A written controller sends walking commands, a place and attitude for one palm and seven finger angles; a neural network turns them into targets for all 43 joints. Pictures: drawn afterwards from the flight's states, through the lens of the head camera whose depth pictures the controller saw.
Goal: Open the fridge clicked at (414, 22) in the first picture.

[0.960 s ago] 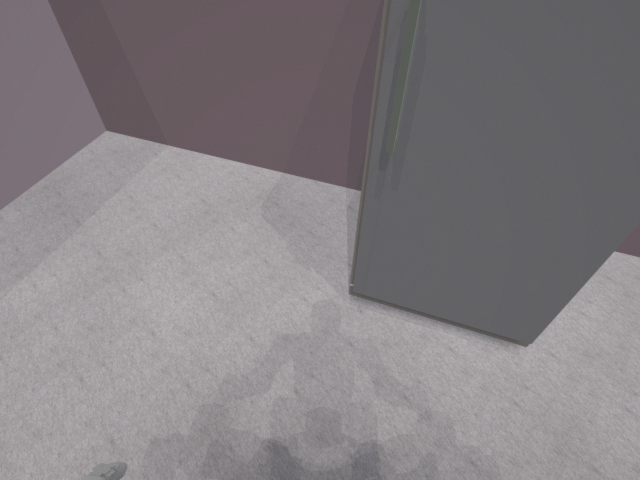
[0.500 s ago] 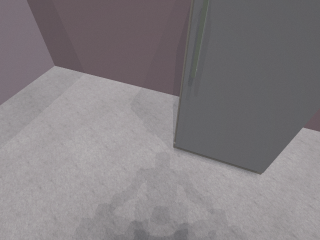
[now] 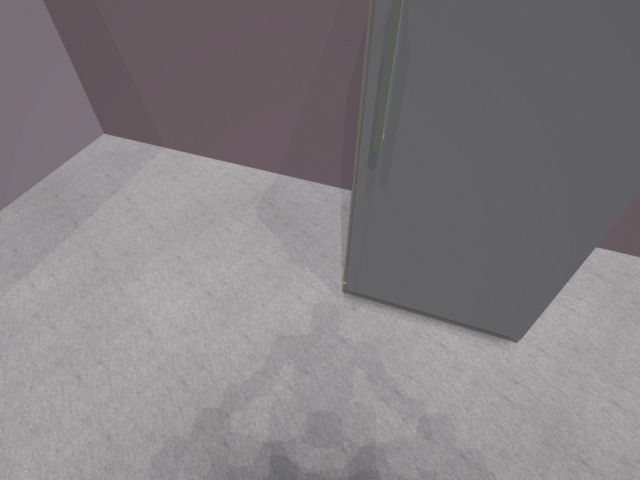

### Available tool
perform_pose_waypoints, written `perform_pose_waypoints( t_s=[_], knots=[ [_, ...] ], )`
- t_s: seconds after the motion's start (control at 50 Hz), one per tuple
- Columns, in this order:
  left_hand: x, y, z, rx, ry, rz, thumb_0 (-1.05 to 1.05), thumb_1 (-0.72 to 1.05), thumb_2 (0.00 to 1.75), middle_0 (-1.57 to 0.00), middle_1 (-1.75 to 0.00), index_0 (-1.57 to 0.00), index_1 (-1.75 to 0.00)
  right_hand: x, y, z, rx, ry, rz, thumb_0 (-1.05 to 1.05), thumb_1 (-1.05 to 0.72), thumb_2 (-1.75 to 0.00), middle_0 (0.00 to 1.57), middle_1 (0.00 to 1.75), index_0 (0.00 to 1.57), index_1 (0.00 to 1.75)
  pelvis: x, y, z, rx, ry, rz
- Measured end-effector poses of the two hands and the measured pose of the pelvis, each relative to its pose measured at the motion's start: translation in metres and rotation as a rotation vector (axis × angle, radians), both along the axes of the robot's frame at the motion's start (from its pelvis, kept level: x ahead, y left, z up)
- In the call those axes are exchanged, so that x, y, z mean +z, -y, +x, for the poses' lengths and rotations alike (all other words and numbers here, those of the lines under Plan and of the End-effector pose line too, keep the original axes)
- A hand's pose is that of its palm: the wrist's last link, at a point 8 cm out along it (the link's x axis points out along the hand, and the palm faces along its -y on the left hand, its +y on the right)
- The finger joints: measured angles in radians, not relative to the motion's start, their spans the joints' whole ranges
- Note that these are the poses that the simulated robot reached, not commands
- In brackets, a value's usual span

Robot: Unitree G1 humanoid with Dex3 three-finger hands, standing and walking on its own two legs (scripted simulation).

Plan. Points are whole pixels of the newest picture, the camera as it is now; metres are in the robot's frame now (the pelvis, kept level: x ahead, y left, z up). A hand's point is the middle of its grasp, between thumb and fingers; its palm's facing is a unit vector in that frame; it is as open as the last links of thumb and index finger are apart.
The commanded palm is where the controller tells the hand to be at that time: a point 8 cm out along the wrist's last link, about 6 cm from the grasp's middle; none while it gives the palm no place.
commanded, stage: look at it before walking up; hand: left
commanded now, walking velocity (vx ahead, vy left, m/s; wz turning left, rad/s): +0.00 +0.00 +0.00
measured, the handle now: (389, 74) +0.83 -0.09 +0.13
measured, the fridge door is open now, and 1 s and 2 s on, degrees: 0 0 0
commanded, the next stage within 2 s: turn to face it in 0.48 s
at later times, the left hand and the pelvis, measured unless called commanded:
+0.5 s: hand out of the picture +0.08 +0.25 -0.16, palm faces -0.03 -0.94 -0.34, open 7.4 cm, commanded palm none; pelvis +0.01 +0.00 +0.00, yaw +0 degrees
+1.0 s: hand out of the picture +0.07 +0.19 -0.18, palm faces -0.13 -0.96 -0.24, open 7.4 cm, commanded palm none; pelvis -0.01 +0.00 -0.02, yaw -7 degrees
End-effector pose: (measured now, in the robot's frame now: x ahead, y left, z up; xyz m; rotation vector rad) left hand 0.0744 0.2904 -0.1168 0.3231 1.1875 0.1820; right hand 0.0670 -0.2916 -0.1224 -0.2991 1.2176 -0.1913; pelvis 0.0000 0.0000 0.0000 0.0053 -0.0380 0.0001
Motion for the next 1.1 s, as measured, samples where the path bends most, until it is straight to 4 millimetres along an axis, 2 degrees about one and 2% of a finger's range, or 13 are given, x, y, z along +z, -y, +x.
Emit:
perform_pose_waypoints(
  t_s=[0.18, 0.74, 0.86, 1.0, 1.1],
  knots=[
    [0.0, 0.003, 0.005, -0.006, 0.008, -0.006, 0.01, 0.91, 0.9, -0.21, -0.3, -0.21, -0.3, 0.002, 0.001, 0.006, 0.002, 0.013, -0.002, 0.01, -0.9, -0.9, 0.21, 0.3, 0.21, 0.3, 0.0, 0.001, 0.002, -0.002, -0.001, -0.001],
    [-0.004, 0.0, 0.004, 0.0, -0.038, 0.003, 0.01, 0.91, 0.9, -0.21, -0.3, -0.2, -0.3, 0.001, -0.004, 0.017, -0.018, 0.029, -0.005, 0.01, -0.9, -0.9, 0.21, 0.3, 0.21, 0.3, -0.001, -0.001, 0.008, -0.036, -0.009, 0.0],
    [-0.017, 0.021, 0.001, -0.035, -0.074, -0.037, 0.01, 0.91, 0.9, -0.2, -0.3, -0.2, -0.3, -0.012, -0.021, -0.002, -0.08, 0.033, 0.042, 0.01, -0.9, -0.9, 0.2, 0.3, 0.2, 0.3, -0.007, 0.0, 0.003, -0.084, -0.015, 0.005],
    [-0.031, 0.051, -0.002, -0.079, -0.081, -0.097, 0.01, 0.91, 0.9, -0.2, -0.3, -0.2, -0.3, -0.029, -0.037, -0.043, -0.164, -0.016, 0.092, 0.01, -0.9, -0.9, 0.21, 0.3, 0.21, 0.3, -0.016, 0.0, -0.006, -0.115, -0.024, 0.003],
    [-0.039, 0.056, -0.002, -0.092, -0.073, -0.135, 0.01, 0.91, 0.9, -0.21, -0.3, -0.2, -0.3, -0.03, -0.049, -0.074, -0.219, -0.06, 0.082, 0.01, -0.9, -0.9, 0.2, 0.3, 0.2, 0.3, -0.018, -0.011, -0.013, -0.128, -0.031, -0.007]
  ],
)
